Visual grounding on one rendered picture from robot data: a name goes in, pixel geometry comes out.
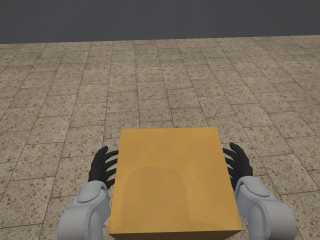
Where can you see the robot right hand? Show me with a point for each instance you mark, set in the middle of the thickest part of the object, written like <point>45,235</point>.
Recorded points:
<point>241,166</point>

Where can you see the robot left hand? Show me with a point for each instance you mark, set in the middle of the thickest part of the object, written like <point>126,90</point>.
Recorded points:
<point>99,167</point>

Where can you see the left robot forearm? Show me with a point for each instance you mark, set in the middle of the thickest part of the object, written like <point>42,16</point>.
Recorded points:
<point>87,215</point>

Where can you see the right robot forearm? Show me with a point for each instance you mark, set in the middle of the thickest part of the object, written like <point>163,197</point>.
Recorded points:
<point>268,218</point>

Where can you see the carton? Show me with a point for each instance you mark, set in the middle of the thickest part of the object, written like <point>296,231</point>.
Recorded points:
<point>172,184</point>

